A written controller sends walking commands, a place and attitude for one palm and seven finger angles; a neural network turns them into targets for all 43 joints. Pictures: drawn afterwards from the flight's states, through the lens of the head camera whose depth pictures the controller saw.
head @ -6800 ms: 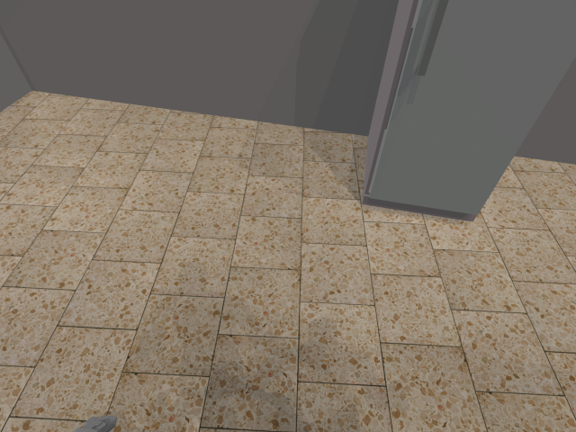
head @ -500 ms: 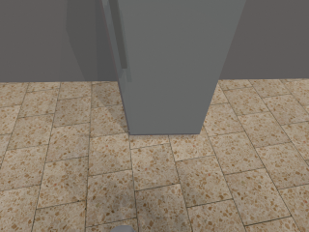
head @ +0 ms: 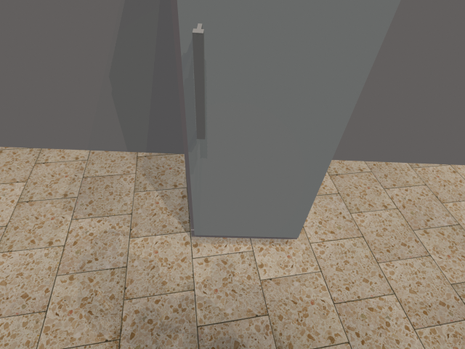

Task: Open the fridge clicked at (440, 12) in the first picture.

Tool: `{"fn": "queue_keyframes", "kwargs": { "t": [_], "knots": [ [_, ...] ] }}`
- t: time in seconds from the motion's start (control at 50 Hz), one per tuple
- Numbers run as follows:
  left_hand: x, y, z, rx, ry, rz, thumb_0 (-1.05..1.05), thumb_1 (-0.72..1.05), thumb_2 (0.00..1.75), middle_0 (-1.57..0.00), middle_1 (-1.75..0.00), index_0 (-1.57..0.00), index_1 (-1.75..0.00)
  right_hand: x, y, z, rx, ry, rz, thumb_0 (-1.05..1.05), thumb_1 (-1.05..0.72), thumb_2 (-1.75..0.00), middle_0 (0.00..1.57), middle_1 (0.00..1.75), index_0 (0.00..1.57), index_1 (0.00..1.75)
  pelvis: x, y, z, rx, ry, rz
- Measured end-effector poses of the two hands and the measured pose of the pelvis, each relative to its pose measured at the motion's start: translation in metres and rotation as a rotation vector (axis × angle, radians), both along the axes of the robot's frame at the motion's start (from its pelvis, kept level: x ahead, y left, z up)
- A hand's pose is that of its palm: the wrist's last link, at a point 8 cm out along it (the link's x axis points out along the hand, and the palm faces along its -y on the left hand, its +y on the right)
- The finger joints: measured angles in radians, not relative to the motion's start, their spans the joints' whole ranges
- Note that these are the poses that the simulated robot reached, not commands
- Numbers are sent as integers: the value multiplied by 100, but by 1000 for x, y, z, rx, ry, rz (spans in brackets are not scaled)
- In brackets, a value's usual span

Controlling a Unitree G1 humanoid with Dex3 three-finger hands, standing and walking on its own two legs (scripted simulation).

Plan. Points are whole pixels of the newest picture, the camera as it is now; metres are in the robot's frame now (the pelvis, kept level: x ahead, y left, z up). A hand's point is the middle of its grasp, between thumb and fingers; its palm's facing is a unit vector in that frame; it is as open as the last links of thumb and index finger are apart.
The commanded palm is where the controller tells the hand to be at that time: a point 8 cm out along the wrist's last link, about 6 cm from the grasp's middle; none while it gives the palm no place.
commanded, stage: take the last steps up to it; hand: left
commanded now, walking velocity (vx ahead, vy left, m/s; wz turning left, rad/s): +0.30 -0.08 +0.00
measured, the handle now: (200, 87) +0.71 +0.11 +0.10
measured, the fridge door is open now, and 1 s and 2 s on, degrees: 0 0 0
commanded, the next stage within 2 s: come to a stop and stand still in 0.54 s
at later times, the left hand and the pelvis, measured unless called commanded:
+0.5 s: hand out of the picture +0.14 +0.09 -0.17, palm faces +0.09 -0.97 -0.23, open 7.2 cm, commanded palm none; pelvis +0.14 -0.09 +0.00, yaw +2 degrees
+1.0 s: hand (173, 318) +0.23 +0.13 -0.19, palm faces +0.09 -0.97 -0.22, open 7.4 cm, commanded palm none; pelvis +0.22 -0.06 -0.01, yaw +1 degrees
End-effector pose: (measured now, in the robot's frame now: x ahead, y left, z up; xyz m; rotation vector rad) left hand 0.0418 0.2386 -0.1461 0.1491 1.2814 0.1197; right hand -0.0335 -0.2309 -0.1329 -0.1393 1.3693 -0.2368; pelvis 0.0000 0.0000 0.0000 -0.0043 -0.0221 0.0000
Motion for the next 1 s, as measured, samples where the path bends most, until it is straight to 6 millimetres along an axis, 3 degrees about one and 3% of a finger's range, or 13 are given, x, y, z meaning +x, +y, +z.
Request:
{"fn": "queue_keyframes", "kwargs": {
  "t": [0.08,0.14,0.24,0.32,0.4,0.48,0.6,0.7,0.76,0.86,1.0],
  "knots": [
    [40,-20,5,3,-33,-37,0,91,90,-20,-30,-20,-30,-32,-4,-5,36,119,-55,0,-91,-90,20,30,20,30,16,-14,-1,8,1,-2],
    [75,-39,9,11,-65,-68,0,91,90,-20,-30,-20,-30,-45,-11,-10,68,196,-90,0,-91,-90,20,30,20,30,32,-29,-5,13,7,-7],
    [126,-74,4,34,-141,-81,0,91,90,-20,-30,-20,-30,-36,-34,-28,119,283,-102,1,-91,-90,20,30,20,30,65,-62,-21,16,10,-5],
    [125,-93,7,27,-137,-16,0,91,90,-20,-30,-20,-30,20,-59,-30,118,238,-48,1,-91,-90,20,30,20,30,87,-78,-15,8,2,19],
    [111,-91,13,66,-80,65,-2,95,90,-20,-30,-20,-30,107,-81,-26,88,90,18,1,-91,-90,19,30,20,30,112,-87,-6,5,5,36],
    [90,-96,11,58,24,92,-1,95,90,-20,-30,-20,-30,194,-90,-21,69,-60,70,1,-91,-90,19,30,20,29,137,-88,-3,0,8,42],
    [67,-111,0,-9,175,154,0,93,90,-20,-30,-20,-30,304,-72,-11,68,-202,165,0,-91,-90,19,30,20,29,176,-79,-6,-11,9,46],
    [63,-113,-16,-67,280,210,0,91,90,-20,-30,-20,-30,373,-40,-12,56,-259,242,0,-91,-90,19,30,20,29,213,-60,-18,-24,5,48],
    [75,-108,-23,-80,319,208,0,91,90,-20,-30,-20,-30,390,-22,-11,50,-270,244,0,-91,-90,19,30,20,29,226,-51,-20,-4,-3,34],
    [119,-90,-20,-55,271,157,0,91,90,-20,-30,-20,-30,382,-8,-10,62,-231,185,0,-91,-90,20,30,20,30,231,-46,-13,-6,-12,20],
    [184,-63,-15,34,101,103,0,91,90,-20,-30,-20,-30,363,-48,-4,10,-221,127,-4,-93,-90,20,30,21,30,217,-62,-11,-12,-2,13]
  ]
}}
